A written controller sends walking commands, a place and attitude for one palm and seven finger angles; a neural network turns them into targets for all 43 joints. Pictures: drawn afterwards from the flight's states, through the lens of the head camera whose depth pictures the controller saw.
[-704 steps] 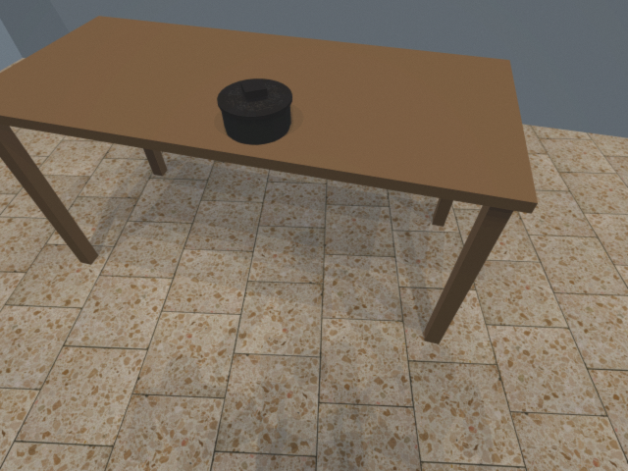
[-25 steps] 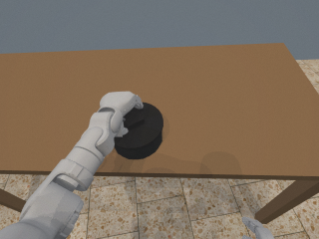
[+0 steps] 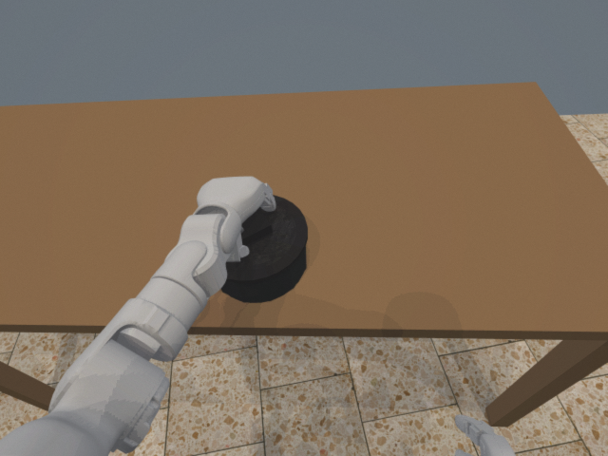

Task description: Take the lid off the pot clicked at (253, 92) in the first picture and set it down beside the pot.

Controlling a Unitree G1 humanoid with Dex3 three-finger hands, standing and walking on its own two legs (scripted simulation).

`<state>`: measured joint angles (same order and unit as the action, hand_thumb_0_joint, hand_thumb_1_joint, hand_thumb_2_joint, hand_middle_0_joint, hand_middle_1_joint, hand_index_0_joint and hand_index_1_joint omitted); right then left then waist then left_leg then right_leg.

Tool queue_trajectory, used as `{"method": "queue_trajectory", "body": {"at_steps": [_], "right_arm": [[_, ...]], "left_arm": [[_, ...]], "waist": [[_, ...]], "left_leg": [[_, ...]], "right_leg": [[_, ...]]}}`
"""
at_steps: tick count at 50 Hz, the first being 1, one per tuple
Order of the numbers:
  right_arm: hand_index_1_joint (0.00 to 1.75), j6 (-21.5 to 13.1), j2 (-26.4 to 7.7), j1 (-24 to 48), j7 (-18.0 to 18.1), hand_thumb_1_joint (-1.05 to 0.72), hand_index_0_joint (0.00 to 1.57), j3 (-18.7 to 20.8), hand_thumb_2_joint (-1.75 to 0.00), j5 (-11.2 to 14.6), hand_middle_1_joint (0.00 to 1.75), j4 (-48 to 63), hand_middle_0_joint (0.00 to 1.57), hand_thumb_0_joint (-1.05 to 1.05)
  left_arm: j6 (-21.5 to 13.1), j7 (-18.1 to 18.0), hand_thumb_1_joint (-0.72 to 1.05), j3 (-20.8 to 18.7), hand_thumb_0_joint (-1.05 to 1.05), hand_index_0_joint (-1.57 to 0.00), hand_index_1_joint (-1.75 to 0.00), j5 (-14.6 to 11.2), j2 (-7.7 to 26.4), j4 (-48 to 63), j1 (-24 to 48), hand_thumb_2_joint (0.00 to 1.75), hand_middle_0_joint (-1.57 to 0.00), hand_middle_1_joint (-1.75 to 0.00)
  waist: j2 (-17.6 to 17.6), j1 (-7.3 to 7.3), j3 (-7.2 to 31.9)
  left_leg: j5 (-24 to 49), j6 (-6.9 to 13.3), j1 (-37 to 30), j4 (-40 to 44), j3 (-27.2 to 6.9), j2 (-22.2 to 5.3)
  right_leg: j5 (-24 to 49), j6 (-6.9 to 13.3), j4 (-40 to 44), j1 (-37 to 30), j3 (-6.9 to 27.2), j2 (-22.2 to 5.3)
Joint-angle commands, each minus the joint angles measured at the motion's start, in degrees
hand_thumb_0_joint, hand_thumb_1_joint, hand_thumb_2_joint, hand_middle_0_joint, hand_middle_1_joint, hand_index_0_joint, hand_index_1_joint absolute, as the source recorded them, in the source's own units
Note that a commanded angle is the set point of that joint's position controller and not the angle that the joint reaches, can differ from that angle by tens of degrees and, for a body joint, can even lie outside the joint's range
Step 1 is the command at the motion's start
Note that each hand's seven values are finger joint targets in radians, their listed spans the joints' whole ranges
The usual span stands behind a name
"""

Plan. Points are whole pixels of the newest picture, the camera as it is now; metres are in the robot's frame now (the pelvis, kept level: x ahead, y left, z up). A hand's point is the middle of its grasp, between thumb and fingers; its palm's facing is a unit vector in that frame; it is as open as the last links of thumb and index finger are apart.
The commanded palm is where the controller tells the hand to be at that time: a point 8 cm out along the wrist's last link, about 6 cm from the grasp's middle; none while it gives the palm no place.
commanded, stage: close the fingers and squeeze the knob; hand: left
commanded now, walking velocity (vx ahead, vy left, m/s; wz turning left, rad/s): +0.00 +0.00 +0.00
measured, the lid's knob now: (250, 225) +0.44 +0.10 +0.04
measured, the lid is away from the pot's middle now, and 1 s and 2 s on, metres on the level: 0.00 0.00 0.00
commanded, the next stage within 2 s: lift the lid straight up in 1.26 s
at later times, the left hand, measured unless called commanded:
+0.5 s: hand (241, 232) +0.41 +0.10 +0.06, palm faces -0.31 -0.04 -0.95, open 8.9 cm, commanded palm +0.40 +0.11 +0.13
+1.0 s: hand (240, 232) +0.41 +0.10 +0.06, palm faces -0.30 -0.05 -0.95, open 8.8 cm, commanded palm +0.40 +0.11 +0.13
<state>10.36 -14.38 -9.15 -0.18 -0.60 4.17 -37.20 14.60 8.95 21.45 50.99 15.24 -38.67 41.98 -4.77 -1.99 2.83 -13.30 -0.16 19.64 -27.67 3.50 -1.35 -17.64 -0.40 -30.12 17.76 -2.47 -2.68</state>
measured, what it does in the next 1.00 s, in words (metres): stands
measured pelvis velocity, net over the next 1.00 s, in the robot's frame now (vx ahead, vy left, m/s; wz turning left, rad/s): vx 0.00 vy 0.00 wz -0.01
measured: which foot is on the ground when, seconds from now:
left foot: down 0.00-1.00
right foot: down 0.00-1.00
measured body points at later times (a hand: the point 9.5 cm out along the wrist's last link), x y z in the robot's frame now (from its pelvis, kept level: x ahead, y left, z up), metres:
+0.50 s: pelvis +0.00 +0.00 +0.00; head +0.02 -0.04 +0.45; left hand +0.42 +0.10 +0.12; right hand +0.14 -0.24 -0.13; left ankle +0.00 +0.13 -0.74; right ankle -0.03 -0.12 -0.74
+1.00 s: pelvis +0.00 +0.00 +0.00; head +0.03 -0.04 +0.45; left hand +0.42 +0.10 +0.12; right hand +0.14 -0.24 -0.13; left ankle +0.00 +0.13 -0.74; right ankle -0.03 -0.12 -0.74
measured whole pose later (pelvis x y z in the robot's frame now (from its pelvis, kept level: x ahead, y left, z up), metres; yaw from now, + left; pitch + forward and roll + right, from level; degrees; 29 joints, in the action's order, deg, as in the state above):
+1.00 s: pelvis +0.00 +0.00 +0.00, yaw +0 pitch +5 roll +1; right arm 10.0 -14.8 -9.2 0.0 -0.2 4.2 -37.3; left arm 13.9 8.5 20.9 51.1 15.5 -37.1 40.2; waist -4.7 -2.1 2.7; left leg -13.2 -0.1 19.0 -27.1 3.7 -1.5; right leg -17.2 -0.5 -29.2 17.1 -2.2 -2.5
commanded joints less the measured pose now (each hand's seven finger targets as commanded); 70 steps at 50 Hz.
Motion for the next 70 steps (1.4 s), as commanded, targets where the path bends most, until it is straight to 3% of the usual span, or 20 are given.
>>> {"method": "queue_trajectory", "body": {"at_steps": [1, 4, 7, 11, 14, 15, 19, 21, 24, 28, 31, 32, 33, 37, 53, 56, 59, 61, 64, 70], "right_arm": [[0.30, -2.11, -5.94, 4.73, 0.21, -0.90, 0.20, 2.10, -0.90, -0.03, 0.30, 8.24, 0.20, 0.00], [0.30, -2.16, -5.55, 4.50, 0.43, -0.90, 0.20, 2.19, -0.90, 0.22, 0.30, 7.94, 0.20, 0.00], [0.30, -2.23, -5.99, 4.02, 0.53, -0.90, 0.20, 2.22, -0.90, 0.21, 0.30, 7.47, 0.20, 0.00], [0.30, -2.61, -5.73, 4.76, 0.28, -0.90, 0.20, 2.40, -0.90, 0.13, 0.30, 8.22, 0.20, 0.00], [0.30, -2.21, -5.94, 4.53, -0.11, -0.90, 0.20, 2.47, -0.90, 0.38, 0.30, 7.56, 0.20, 0.00], [0.30, -1.96, -6.12, 4.39, 0.01, -0.90, 0.20, 2.29, -0.90, 0.48, 0.30, 7.12, 0.20, 0.00], [0.30, -2.13, -6.01, 4.73, 0.37, -0.90, 0.20, 2.29, -0.90, 0.35, 0.30, 7.20, 0.20, 0.00], [0.30, -2.43, -6.07, 4.57, 0.58, -0.90, 0.20, 2.14, -0.90, 0.20, 0.30, 7.24, 0.20, 0.00], [0.30, -2.24, -5.91, 4.48, 0.70, -0.90, 0.20, 2.04, -0.90, 0.32, 0.30, 6.81, 0.20, 0.00], [0.30, -2.52, -5.75, 4.80, 0.71, -0.90, 0.20, 2.09, -0.90, 0.05, 0.30, 7.55, 0.20, 0.00], [0.30, -2.32, -6.11, 4.39, 0.71, -0.90, 0.20, 2.04, -0.90, 0.09, 0.30, 7.30, 0.20, 0.00], [0.30, -2.37, -5.93, 4.67, 0.72, -0.90, 0.20, 2.15, -0.90, 0.01, 0.30, 7.45, 0.20, 0.00], [0.30, -2.40, -5.98, 4.65, 0.67, -0.90, 0.20, 2.12, -0.90, 0.04, 0.30, 7.58, 0.20, 0.00], [0.30, -2.24, -5.81, 4.63, 0.49, -0.90, 0.20, 2.24, -0.90, 0.08, 0.30, 7.51, 0.20, 0.00], [0.30, -2.21, -5.96, 5.20, 0.21, -0.90, 0.20, 2.09, -0.90, 0.25, 0.30, 7.57, 0.20, 0.00], [0.30, -2.22, -5.69, 5.25, -0.01, -0.90, 0.20, 2.32, -0.90, 0.19, 0.30, 7.84, 0.20, 0.00], [0.30, -2.12, -5.63, 5.30, -0.21, -0.90, 0.20, 2.30, -0.90, 0.20, 0.30, 7.83, 0.20, 0.00], [0.30, -2.16, -5.86, 5.35, -0.04, -0.90, 0.20, 2.27, -0.90, 0.08, 0.30, 7.86, 0.20, 0.00], [0.30, -2.03, -5.84, 5.09, 0.30, -0.90, 0.20, 2.02, -0.90, 0.22, 0.30, 7.26, 0.20, 0.00], [0.30, -2.20, -5.51, 5.76, 0.27, -0.90, 0.20, 1.87, -0.90, 0.15, 0.30, 7.90, 0.20, 0.00]], "left_arm": [[-1.12, -1.62, -0.13, -7.83, 0.00, -0.67, -0.51, 0.26, 11.60, 12.01, 23.98, 1.20, -0.67, -0.51], [-1.30, -1.86, -0.09, -4.92, 0.00, -0.65, -0.59, 0.82, 9.20, 12.08, 25.91, 1.19, -0.65, -0.59], [-1.23, -2.25, -0.06, -6.99, 0.00, -0.65, -0.66, 0.71, 11.27, 9.87, 24.51, 1.17, -0.65, -0.66], [-1.85, -2.21, -0.01, -6.40, 0.00, -0.65, -0.73, 0.48, 10.62, 14.64, 24.89, 1.15, -0.65, -0.73], [-1.07, -2.24, 0.03, -4.46, 0.00, -0.65, -0.78, 0.74, 8.44, 12.14, 22.82, 1.13, -0.65, -0.78], [-0.72, -2.33, 0.04, -5.49, 0.00, -0.66, -0.79, 0.88, 9.47, 9.93, 23.08, 1.12, -0.66, -0.79], [-0.68, -2.59, 0.10, -5.38, 0.00, -0.67, -0.84, 0.54, 9.88, 11.79, 26.56, 1.08, -0.67, -0.84], [-1.03, -2.58, 0.13, -6.93, 0.00, -0.68, -0.87, 0.69, 11.38, 10.98, 26.36, 1.06, -0.68, -0.87], [-0.68, -2.58, 0.17, -5.50, 0.00, -0.69, -0.90, 0.87, 9.59, 8.79, 25.68, 1.03, -0.69, -0.90], [-1.34, -2.56, 0.23, -7.18, 0.00, -0.72, -0.93, 1.08, 11.49, 10.79, 25.48, 0.98, -0.72, -0.93], [-1.57, -2.30, 0.27, -7.49, 0.00, -0.74, -0.95, 0.90, 11.46, 9.76, 25.09, 0.93, -0.74, -0.95], [-1.65, -2.40, 0.29, -6.70, 0.00, -0.74, -0.95, 1.02, 10.99, 10.89, 25.82, 0.92, -0.74, -0.95], [-1.78, -2.65, 0.26, -8.26, 0.00, -0.73, -0.93, 1.31, 12.95, 11.95, 25.96, 0.95, -0.73, -0.93], [-1.41, -2.61, 0.21, -5.82, 0.00, -0.71, -0.90, 1.19, 9.67, 10.30, 24.62, 1.01, -0.72, -0.90], [-0.34, -3.01, 0.30, -6.52, 0.00, -0.78, -0.91, 1.43, 11.12, 12.16, 25.53, 1.10, -0.78, -0.91], [-0.43, -2.69, 0.33, -4.60, 0.00, -0.79, -0.92, 1.12, 8.33, 12.87, 25.23, 1.12, -0.80, -0.92], [0.03, -2.83, 0.36, -4.58, 0.00, -0.81, -0.93, 1.14, 8.56, 13.31, 24.66, 1.13, -0.81, -0.92], [-0.22, -2.57, 0.38, -6.27, 0.00, -0.82, -0.93, 0.78, 10.16, 13.56, 24.53, 1.14, -0.82, -0.93], [0.20, -2.48, 0.40, -5.65, 0.00, -0.83, -0.94, 0.88, 10.01, 11.65, 25.80, 1.15, -0.84, -0.93], [-0.43, -2.24, 0.42, -5.47, 0.00, -0.84, -0.94, 0.97, 10.20, 15.06, 26.13, 1.16, -0.84, -0.93]], "waist": [[9.10, -0.04, 20.71], [8.11, -0.82, 19.51], [8.20, -0.52, 18.43], [7.37, -0.34, 22.63], [7.19, -0.81, 19.15], [9.25, -0.72, 18.30], [7.24, -0.79, 19.13], [9.33, -0.44, 19.79], [8.17, -0.77, 18.41], [8.22, -0.12, 21.57], [9.85, -0.34, 20.03], [8.11, -0.52, 19.85], [8.22, -0.10, 21.17], [8.43, -0.59, 19.17], [7.47, -0.23, 20.18], [7.96, -0.59, 21.21], [6.28, -0.40, 21.29], [8.82, -0.28, 21.83], [8.30, -0.73, 19.56], [6.22, -0.33, 22.13]], "left_leg": [[15.03, 4.24, -10.93, 0.65, -0.91, 2.41], [13.56, 4.28, -11.23, 1.05, -0.78, 2.43], [13.05, 4.28, -10.66, 1.22, -0.67, 2.29], [16.70, 4.39, -12.39, 0.49, -1.10, 2.56], [15.08, 4.10, -11.74, 0.78, -0.85, 2.12], [13.56, 4.05, -10.94, 1.15, -0.87, 2.18], [12.78, 4.17, -11.40, 1.40, -0.70, 2.35], [13.38, 4.37, -11.18, 1.28, -1.17, 2.47], [12.46, 4.11, -11.02, 1.53, -0.68, 2.23], [14.62, 4.33, -11.84, 1.09, -0.68, 2.47], [14.91, 4.28, -10.74, 1.16, -0.84, 2.24], [14.65, 4.31, -11.34, 1.11, -0.40, 2.16], [14.84, 4.27, -11.56, 1.20, -0.71, 2.30], [15.50, 4.21, -11.38, 1.11, -0.70, 2.05], [14.84, 4.15, -11.59, 1.17, -1.07, 2.21], [16.91, 4.22, -12.46, 0.62, -1.36, 2.21], [16.96, 4.09, -12.83, 0.57, -1.31, 2.13], [17.01, 4.29, -12.12, 0.48, -1.37, 2.31], [14.82, 4.16, -11.38, 0.94, -0.91, 2.19], [17.20, 4.27, -13.07, 0.60, -1.09, 2.48]], "right_leg": [[25.26, 2.01, 3.21, -6.79, 0.07, 2.35], [23.29, 1.89, 3.44, -5.07, -0.21, 2.65], [22.62, 1.95, 3.70, -5.11, -0.04, 2.70], [26.45, 2.12, 3.02, -7.22, 0.12, 2.46], [24.24, 2.02, 3.27, -4.63, -0.48, 2.80], [22.81, 1.89, 3.58, -4.27, -0.49, 2.89], [22.35, 1.89, 3.55, -4.72, -0.09, 2.60], [22.90, 1.99, 3.76, -5.52, 0.04, 2.60], [21.74, 1.90, 3.74, -4.28, -0.12, 2.64], [24.72, 1.91, 3.42, -6.74, 0.28, 2.48], [25.06, 1.94, 3.68, -6.48, 0.15, 2.37], [25.07, 1.87, 3.67, -5.97, 0.22, 2.44], [25.05, 1.91, 3.48, -6.84, 0.25, 2.46], [24.80, 1.99, 3.51, -5.29, -0.18, 2.67], [23.92, 2.16, 3.35, -5.64, -0.21, 2.85], [24.98, 2.33, 3.09, -5.30, -0.49, 2.87], [25.20, 2.35, 2.73, -5.41, -0.56, 2.95], [26.24, 2.22, 3.07, -6.80, -0.26, 2.78], [24.95, 1.99, 3.37, -5.51, -0.39, 2.78], [27.27, 2.12, 3.06, -6.80, -0.14, 2.70]]}}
